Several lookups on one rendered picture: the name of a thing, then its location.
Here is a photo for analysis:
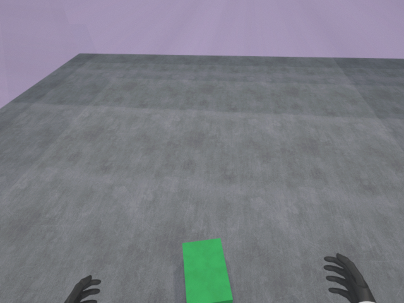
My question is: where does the robot left hand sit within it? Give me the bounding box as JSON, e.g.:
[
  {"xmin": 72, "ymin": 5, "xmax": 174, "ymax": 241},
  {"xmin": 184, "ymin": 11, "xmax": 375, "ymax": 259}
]
[{"xmin": 64, "ymin": 275, "xmax": 101, "ymax": 303}]

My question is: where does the robot right hand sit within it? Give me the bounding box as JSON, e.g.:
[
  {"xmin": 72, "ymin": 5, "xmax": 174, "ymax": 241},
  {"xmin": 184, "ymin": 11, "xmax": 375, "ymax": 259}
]
[{"xmin": 324, "ymin": 253, "xmax": 376, "ymax": 303}]

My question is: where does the carton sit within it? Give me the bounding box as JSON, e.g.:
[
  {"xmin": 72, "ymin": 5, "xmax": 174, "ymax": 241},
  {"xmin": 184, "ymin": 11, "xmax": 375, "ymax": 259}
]
[{"xmin": 182, "ymin": 238, "xmax": 233, "ymax": 303}]

